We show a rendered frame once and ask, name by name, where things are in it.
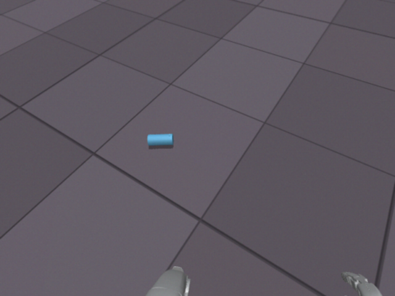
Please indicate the right robot hand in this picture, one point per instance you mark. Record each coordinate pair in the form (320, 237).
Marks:
(360, 284)

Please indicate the can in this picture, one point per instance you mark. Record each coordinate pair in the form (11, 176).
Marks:
(160, 139)

